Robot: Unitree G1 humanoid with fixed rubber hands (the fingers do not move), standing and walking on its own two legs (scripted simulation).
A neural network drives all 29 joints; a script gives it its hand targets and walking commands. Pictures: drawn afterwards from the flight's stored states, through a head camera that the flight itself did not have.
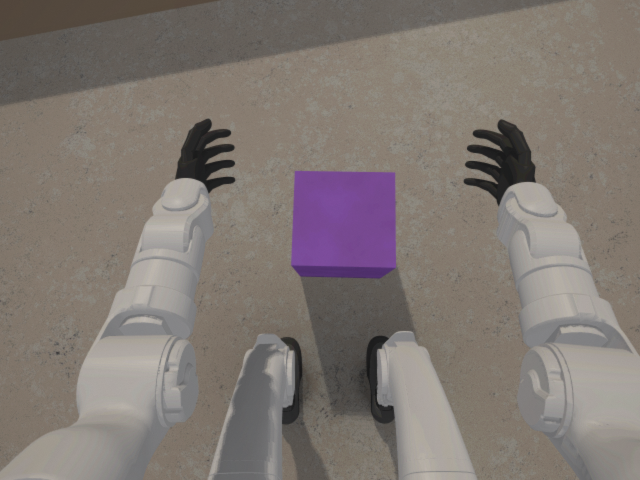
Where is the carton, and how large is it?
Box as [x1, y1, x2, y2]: [291, 171, 395, 277]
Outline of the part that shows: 295,171 291,265 300,276 380,277 395,267 394,172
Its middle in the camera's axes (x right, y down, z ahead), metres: +0.05 -0.03 +0.92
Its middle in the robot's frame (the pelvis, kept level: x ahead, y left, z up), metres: +0.48 -0.02 -0.52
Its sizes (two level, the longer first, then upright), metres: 0.210 0.200 0.250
